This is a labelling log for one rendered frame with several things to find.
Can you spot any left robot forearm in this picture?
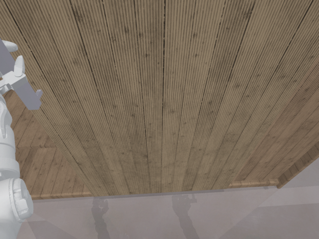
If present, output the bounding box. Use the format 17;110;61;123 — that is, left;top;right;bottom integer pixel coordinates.
0;94;20;181

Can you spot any handle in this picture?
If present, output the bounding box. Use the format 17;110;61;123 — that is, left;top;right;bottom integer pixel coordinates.
0;38;43;110

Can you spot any robot left hand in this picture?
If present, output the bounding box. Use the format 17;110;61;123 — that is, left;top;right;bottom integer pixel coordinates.
0;40;28;95

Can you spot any wardrobe door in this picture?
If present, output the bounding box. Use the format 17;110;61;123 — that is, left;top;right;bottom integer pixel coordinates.
232;56;319;181
0;0;319;197

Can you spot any left robot upper arm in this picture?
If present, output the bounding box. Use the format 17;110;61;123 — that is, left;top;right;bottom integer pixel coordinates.
0;178;33;239

